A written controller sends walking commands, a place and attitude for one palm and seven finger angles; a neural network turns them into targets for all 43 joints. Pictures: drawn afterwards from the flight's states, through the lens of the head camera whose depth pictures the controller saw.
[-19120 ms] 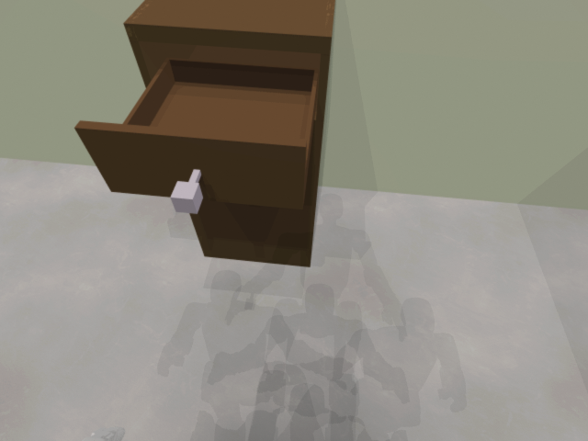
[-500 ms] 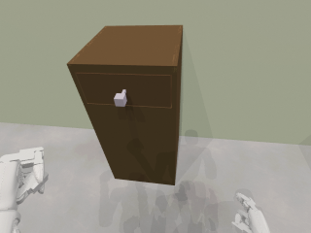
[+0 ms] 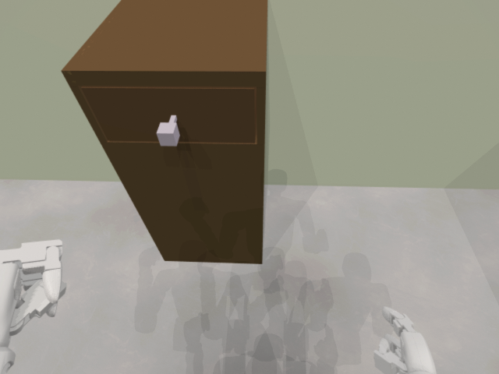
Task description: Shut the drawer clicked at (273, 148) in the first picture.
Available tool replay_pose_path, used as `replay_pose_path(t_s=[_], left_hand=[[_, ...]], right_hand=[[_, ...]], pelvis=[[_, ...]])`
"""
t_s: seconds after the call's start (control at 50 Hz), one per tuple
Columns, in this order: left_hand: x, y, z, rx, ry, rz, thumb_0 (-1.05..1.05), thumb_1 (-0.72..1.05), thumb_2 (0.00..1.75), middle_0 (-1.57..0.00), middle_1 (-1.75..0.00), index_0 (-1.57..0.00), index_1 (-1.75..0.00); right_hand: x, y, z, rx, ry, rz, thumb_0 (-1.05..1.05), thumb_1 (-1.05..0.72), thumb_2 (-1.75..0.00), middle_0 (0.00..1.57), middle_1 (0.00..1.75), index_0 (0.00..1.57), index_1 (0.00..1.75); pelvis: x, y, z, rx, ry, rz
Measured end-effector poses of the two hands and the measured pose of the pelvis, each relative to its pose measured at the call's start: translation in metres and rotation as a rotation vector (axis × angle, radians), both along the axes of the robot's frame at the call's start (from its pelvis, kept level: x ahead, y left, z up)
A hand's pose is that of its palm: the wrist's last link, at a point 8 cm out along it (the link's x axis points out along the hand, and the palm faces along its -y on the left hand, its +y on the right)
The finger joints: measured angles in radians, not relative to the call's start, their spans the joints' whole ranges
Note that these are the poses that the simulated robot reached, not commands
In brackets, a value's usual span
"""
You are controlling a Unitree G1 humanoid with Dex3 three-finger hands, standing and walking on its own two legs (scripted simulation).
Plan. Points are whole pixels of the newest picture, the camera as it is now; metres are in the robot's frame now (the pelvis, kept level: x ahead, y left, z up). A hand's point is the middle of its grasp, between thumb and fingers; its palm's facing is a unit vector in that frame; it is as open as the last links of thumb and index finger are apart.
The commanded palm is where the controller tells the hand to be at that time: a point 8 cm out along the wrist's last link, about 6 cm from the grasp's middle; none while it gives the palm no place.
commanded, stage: step back with the hand held close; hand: left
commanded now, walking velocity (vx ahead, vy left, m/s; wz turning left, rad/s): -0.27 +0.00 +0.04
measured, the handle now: (170, 128) +0.61 +0.22 +0.02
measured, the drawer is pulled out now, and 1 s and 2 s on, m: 0.00 0.00 0.00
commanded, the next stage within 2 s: stop stepping back and stand still in 0.90 s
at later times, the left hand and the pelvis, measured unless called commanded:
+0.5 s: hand out of the picture +0.12 +0.26 +0.15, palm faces +0.36 -0.83 -0.43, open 3.3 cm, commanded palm +0.05 +0.30 +0.17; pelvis -0.07 +0.02 -0.01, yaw +1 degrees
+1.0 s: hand out of the picture +0.02 +0.21 +0.17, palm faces +0.21 -0.81 -0.54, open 3.3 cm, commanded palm -0.04 +0.27 +0.17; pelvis -0.17 -0.01 -0.01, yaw +0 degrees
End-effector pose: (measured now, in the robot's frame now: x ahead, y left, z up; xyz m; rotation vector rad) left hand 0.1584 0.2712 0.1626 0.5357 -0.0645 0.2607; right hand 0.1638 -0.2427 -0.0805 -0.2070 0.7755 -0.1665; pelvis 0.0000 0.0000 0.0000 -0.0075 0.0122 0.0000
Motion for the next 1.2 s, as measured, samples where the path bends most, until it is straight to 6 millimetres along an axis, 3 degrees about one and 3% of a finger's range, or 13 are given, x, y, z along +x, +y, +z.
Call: replay_pose_path(t_s=[0.18,0.36,0.5,0.58,0.66,0.72,0.84,0.9,0.96,1.06,1.2], left_hand=[[-0.034,0.017,0.016,0.057,-0.091,0.013,0.02,0.89,0.90,-1.40,-1.60,-1.40,-1.60],[-0.070,0.022,0.008,0.029,-0.132,0.043,0.02,0.89,0.90,-1.40,-1.60,-1.40,-1.60],[-0.082,0.027,0.005,-0.002,-0.202,0.006,0.02,0.89,0.90,-1.41,-1.60,-1.40,-1.60],[-0.086,0.036,0.016,0.059,-0.227,0.007,0.02,0.89,0.90,-1.41,-1.60,-1.40,-1.60],[-0.099,0.044,0.027,0.097,-0.237,0.038,0.02,0.89,0.90,-1.41,-1.60,-1.40,-1.60],[-0.105,0.040,0.020,0.080,-0.195,0.039,0.02,0.89,0.90,-1.41,-1.60,-1.40,-1.60],[-0.107,0.007,0.002,0.036,-0.138,-0.096,0.02,0.89,0.90,-1.41,-1.60,-1.40,-1.60],[-0.120,-0.011,0.011,0.063,-0.167,-0.180,0.02,0.89,0.90,-1.41,-1.60,-1.40,-1.60],[-0.147,-0.019,0.024,0.102,-0.181,-0.209,0.02,0.89,0.90,-1.40,-1.59,-1.40,-1.60],[-0.196,-0.003,0.038,0.096,-0.215,-0.081,0.02,0.89,0.90,-1.41,-1.59,-1.40,-1.60],[-0.216,0.027,-0.005,-0.054,-0.167,0.121,0.01,0.89,0.90,-1.41,-1.60,-1.40,-1.60]], right_hand=[[-0.017,0.016,0.005,-0.016,-0.031,0.024,0.02,-0.90,-0.89,0.20,0.30,0.20,0.30],[-0.038,0.031,0.007,-0.010,-0.080,0.069,0.01,-0.90,-0.89,0.21,0.30,0.20,0.30],[-0.068,0.031,0.003,-0.069,-0.047,0.058,0.01,-0.90,-0.89,0.21,0.30,0.20,0.30],[-0.084,0.035,0.005,-0.073,-0.022,0.052,0.01,-0.90,-0.89,0.21,0.30,0.20,0.30],[-0.091,0.041,0.006,-0.049,-0.007,0.067,0.02,-0.90,-0.89,0.21,0.30,0.20,0.30],[-0.090,0.043,0.004,-0.028,-0.011,0.089,0.02,-0.90,-0.89,0.21,0.30,0.20,0.30],[-0.098,0.037,-0.009,-0.012,-0.012,0.116,0.01,-0.90,-0.89,0.21,0.30,0.20,0.30],[-0.114,0.030,-0.005,0.006,-0.058,0.099,0.01,-0.90,-0.89,0.21,0.30,0.20,0.30],[-0.135,0.020,0.002,0.016,-0.101,0.078,0.01,-0.90,-0.89,0.21,0.30,0.20,0.30],[-0.175,0.001,0.010,-0.004,-0.047,0.007,0.01,-0.90,-0.89,0.21,0.30,0.20,0.30],[-0.203,-0.005,0.006,-0.093,-0.048,0.015,0.01,-0.90,-0.89,0.20,0.30,0.20,0.30]], pelvis=[[-0.027,0.009,-0.004,-0.001,-0.005,0.007],[-0.056,0.013,-0.009,-0.022,-0.011,0.020],[-0.073,0.023,-0.015,-0.042,-0.020,0.018],[-0.080,0.024,-0.010,-0.059,-0.010,0.058],[-0.084,0.021,-0.005,-0.065,0.046,0.061],[-0.092,0.017,-0.006,-0.045,0.092,0.032],[-0.133,0.008,-0.012,-0.033,0.082,-0.019],[-0.152,0.001,-0.016,-0.025,0.052,-0.026],[-0.168,-0.006,-0.017,-0.041,0.024,-0.010],[-0.175,-0.009,-0.006,0.014,0.023,-0.017],[-0.198,0.007,-0.010,-0.005,0.010,0.037]])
